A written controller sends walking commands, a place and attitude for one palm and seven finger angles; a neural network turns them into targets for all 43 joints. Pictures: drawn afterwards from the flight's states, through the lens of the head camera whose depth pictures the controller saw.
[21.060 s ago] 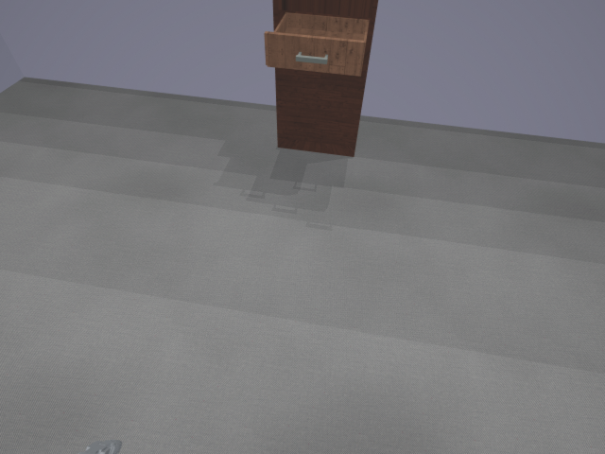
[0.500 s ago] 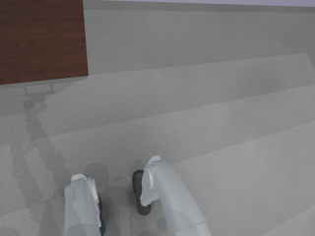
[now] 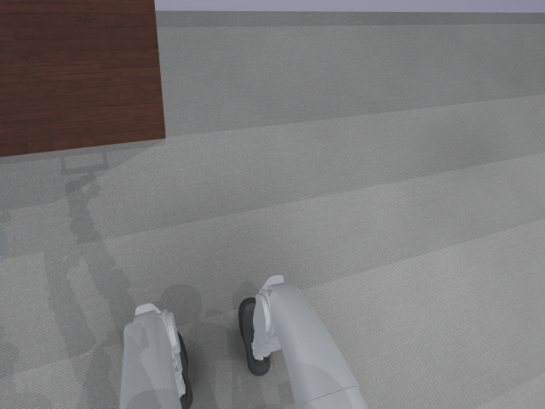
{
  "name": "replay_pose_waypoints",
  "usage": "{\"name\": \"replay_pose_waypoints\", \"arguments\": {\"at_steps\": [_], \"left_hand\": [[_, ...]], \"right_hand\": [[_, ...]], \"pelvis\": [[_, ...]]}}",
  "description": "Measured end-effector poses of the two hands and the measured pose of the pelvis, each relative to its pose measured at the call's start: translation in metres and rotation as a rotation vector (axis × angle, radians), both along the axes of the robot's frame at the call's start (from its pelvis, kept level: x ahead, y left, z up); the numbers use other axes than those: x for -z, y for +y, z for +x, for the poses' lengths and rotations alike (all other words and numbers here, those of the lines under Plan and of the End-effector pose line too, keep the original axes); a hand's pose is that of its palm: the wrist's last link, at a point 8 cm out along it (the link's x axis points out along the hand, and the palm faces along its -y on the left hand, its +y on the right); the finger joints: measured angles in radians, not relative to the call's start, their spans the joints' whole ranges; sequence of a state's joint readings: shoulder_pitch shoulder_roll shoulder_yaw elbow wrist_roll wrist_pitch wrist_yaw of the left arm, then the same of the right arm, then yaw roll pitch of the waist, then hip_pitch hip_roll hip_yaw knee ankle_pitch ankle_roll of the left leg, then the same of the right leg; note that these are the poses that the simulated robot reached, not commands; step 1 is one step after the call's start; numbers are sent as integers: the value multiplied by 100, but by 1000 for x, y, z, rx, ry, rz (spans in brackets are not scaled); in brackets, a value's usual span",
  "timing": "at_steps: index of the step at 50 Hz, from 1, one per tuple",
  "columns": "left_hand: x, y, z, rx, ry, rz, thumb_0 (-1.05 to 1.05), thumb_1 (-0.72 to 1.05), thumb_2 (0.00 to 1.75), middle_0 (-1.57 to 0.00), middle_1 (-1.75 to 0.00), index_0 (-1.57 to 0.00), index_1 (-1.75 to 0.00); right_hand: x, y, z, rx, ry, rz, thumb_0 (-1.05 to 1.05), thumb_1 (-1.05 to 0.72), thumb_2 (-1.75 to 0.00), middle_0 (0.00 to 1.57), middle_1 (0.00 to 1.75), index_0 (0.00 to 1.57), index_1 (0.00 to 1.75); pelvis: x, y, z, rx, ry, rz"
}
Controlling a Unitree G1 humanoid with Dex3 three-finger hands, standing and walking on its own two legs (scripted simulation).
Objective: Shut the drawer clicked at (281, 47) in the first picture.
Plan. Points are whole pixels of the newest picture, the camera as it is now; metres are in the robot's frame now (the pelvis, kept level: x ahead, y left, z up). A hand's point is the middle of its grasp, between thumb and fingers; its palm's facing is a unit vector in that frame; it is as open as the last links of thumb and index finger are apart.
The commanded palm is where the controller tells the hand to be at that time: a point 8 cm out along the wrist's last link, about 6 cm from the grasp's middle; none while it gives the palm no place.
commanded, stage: pull the fist back off the drawer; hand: left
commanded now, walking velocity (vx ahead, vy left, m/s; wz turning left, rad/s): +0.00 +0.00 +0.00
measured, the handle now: out of the picture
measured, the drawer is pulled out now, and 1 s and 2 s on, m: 0.00 0.00 0.00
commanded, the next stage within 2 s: draw the hand back to the body in 0.16 s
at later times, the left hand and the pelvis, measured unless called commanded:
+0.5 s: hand out of the picture +0.52 +0.25 +0.09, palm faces +0.09 -0.99 -0.06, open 3.3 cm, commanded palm +0.48 +0.28 +0.12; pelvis +0.05 +0.00 +0.06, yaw +2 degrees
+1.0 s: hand out of the picture +0.37 +0.25 +0.21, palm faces +0.31 -0.90 -0.29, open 3.3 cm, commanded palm +0.32 +0.29 +0.25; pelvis +0.08 +0.00 +0.16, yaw +5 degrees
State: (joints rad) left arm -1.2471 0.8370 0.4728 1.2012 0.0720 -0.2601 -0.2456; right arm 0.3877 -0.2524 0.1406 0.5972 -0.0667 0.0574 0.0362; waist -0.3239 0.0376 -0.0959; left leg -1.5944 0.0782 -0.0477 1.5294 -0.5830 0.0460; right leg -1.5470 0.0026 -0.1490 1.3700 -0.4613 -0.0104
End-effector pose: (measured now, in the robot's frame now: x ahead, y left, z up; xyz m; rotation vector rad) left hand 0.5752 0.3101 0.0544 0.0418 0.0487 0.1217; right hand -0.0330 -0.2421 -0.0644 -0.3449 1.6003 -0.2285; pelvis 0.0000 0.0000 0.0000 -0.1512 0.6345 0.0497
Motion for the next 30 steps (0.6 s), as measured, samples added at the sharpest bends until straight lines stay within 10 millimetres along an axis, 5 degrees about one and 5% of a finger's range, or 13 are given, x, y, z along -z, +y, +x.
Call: {"name": "replay_pose_waypoints", "arguments": {"at_steps": [17,30], "left_hand": [[-8,-1,-15,-6,-39,12,2,89,90,-140,-160,-140,-160],[-77,-2,-121,-24,5,2,2,90,90,-140,-160,-140,-160]], "right_hand": [[0,-16,77,-43,-107,28,0,-90,-90,20,30,21,30],[-58,-5,176,-119,-389,117,0,-90,-90,20,30,21,30]], "pelvis": [[-19,-3,30,4,-18,25],[-92,-3,58,-24,-177,71]]}}
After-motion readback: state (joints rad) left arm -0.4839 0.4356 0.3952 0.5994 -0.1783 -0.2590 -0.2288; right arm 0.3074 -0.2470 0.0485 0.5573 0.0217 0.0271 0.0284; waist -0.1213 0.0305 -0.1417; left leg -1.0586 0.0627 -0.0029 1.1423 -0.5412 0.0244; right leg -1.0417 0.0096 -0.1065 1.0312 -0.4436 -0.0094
